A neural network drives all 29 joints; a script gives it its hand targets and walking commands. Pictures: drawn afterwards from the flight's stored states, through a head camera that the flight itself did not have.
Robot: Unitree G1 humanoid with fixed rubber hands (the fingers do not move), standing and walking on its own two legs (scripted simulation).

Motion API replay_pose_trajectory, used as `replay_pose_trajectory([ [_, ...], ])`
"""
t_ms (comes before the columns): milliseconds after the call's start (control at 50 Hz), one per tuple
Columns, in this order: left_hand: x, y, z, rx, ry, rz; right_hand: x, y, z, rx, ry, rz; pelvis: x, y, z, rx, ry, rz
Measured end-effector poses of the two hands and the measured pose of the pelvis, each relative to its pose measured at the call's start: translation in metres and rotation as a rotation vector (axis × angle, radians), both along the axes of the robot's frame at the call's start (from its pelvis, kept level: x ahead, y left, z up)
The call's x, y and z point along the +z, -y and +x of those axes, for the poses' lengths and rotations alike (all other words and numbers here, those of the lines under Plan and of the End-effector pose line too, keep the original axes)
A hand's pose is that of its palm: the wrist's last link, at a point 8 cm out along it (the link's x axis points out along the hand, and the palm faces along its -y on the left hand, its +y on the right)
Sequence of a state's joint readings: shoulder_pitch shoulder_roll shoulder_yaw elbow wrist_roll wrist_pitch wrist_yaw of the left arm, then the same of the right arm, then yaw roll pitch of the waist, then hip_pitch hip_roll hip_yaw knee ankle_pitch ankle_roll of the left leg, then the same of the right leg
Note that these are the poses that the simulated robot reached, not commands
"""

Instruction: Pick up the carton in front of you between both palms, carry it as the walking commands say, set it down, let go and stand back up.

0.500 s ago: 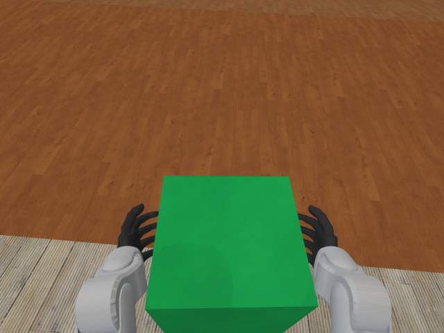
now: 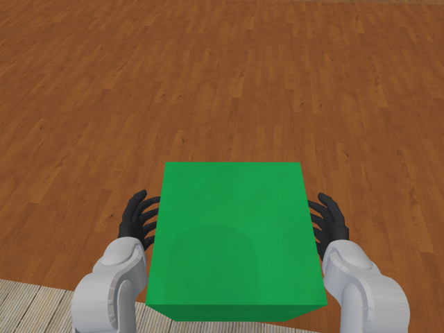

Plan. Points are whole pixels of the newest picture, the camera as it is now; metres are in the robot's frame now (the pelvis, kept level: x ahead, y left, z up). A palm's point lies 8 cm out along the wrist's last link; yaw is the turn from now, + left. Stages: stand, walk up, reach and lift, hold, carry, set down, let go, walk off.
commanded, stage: carry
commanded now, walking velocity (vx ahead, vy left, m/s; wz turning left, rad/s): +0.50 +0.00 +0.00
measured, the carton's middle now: (231, 250) +0.25 +0.01 +0.03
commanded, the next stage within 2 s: none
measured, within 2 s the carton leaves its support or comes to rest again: neither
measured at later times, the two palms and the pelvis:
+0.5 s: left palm (166, 80) +0.69 +0.17 +0.11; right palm (285, 83) +0.66 -0.13 +0.12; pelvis +0.32 +0.04 +0.00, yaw -2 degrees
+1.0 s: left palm (176, 17) +0.99 +0.18 +0.17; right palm (270, 14) +1.01 -0.13 +0.16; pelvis +0.66 +0.00 +0.05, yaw -1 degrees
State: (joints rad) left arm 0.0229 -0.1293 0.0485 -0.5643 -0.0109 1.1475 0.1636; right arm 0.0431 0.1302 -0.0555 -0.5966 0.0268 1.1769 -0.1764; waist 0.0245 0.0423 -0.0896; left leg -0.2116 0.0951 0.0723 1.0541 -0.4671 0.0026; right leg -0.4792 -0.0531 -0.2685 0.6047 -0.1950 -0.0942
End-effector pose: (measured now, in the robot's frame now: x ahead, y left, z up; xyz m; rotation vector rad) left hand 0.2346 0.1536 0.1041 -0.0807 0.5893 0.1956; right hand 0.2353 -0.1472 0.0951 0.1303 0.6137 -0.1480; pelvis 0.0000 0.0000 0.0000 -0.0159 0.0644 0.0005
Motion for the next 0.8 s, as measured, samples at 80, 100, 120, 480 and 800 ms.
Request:
replay_pose_trajectory([
  [80,0.022,0.000,0.048,0.032,0.023,-0.008,0.023,0.000,0.057,0.033,0.023,-0.008,0.017,0.007,0.043,0.006,-0.002,0.020],
  [100,0.029,0.000,0.063,0.035,0.038,-0.009,0.030,0.000,0.073,0.035,0.038,-0.012,0.020,0.008,0.054,0.004,-0.003,0.024],
  [120,0.036,0.001,0.079,0.037,0.053,-0.010,0.036,0.001,0.089,0.031,0.053,-0.017,0.023,0.009,0.066,0.001,-0.003,0.028],
  [480,0.013,-0.021,0.436,-0.016,0.006,-0.050,0.025,-0.014,0.412,-0.152,0.005,-0.048,-0.001,-0.035,0.314,-0.033,-0.026,0.019],
  [800,0.039,-0.017,0.654,0.037,0.123,-0.060,0.046,-0.011,0.632,-0.117,0.120,0.021,0.021,-0.025,0.524,-0.009,-0.050,0.003],
])
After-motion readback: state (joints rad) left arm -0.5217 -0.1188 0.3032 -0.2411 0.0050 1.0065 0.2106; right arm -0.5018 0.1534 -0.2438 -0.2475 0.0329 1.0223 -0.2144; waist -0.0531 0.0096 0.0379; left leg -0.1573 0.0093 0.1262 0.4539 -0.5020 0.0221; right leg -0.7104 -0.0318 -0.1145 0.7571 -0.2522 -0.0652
